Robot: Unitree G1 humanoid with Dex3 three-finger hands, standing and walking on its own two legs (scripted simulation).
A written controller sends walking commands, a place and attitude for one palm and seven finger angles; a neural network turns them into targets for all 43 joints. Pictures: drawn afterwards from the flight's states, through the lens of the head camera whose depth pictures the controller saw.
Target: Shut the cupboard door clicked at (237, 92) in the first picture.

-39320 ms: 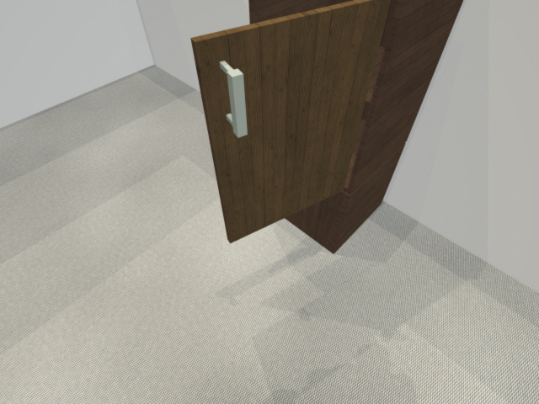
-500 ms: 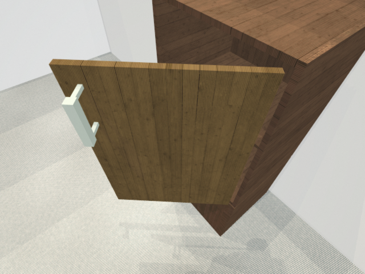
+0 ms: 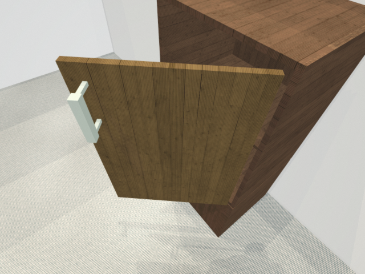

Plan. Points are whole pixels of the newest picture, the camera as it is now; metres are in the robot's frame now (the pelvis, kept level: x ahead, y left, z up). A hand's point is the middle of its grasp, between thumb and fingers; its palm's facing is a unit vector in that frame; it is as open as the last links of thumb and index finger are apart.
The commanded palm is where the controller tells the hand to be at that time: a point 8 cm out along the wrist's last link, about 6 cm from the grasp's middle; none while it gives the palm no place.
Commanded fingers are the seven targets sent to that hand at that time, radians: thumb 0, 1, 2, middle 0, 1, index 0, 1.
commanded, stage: shuffle to correct the standing spot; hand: left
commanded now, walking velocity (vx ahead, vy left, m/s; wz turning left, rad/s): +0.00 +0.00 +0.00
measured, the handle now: (88, 113) +0.40 +0.23 +0.14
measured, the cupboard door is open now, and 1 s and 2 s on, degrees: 48 48 48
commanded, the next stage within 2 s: come to a stop and stand still in 0.12 s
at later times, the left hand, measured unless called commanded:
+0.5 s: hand out of the picture -0.01 +0.19 -0.18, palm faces +0.01 -0.98 -0.20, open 7.4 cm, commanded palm none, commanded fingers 0.00 0.90 0.90 -0.20 -0.30 -0.20 -0.30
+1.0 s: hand out of the picture -0.04 +0.19 -0.18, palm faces +0.02 -0.99 -0.16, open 7.3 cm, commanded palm none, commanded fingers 0.00 0.90 0.90 -0.20 -0.30 -0.20 -0.30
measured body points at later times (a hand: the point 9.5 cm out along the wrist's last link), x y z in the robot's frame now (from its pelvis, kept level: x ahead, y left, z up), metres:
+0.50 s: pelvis -0.03 +0.02 +0.00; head -0.02 +0.02 +0.45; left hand -0.01 +0.25 -0.16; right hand -0.02 -0.21 -0.16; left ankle -0.04 +0.11 -0.74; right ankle -0.05 -0.09 -0.74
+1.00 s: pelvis -0.03 +0.03 -0.01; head -0.04 +0.04 +0.44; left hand -0.04 +0.24 -0.17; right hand -0.02 -0.19 -0.16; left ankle -0.04 +0.11 -0.74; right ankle -0.05 -0.09 -0.74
